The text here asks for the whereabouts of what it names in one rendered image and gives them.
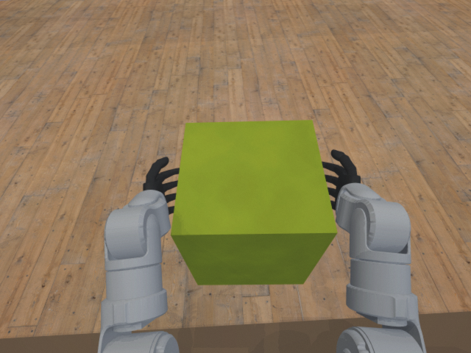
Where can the right robot hand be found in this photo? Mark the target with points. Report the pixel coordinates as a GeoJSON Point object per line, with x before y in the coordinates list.
{"type": "Point", "coordinates": [347, 174]}

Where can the carton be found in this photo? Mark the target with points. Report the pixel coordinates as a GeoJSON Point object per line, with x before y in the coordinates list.
{"type": "Point", "coordinates": [252, 205]}

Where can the robot left upper arm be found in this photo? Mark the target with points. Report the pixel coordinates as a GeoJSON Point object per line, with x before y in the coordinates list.
{"type": "Point", "coordinates": [142, 342]}

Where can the left robot hand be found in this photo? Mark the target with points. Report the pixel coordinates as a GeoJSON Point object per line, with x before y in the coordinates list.
{"type": "Point", "coordinates": [154, 180]}

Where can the robot right forearm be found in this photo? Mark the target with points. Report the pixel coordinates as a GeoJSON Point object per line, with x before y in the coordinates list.
{"type": "Point", "coordinates": [380, 242]}

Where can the robot right upper arm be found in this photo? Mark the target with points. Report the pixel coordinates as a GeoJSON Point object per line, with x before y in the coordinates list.
{"type": "Point", "coordinates": [376, 340]}

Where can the robot left forearm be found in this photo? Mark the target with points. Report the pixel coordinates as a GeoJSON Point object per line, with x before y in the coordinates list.
{"type": "Point", "coordinates": [134, 290]}

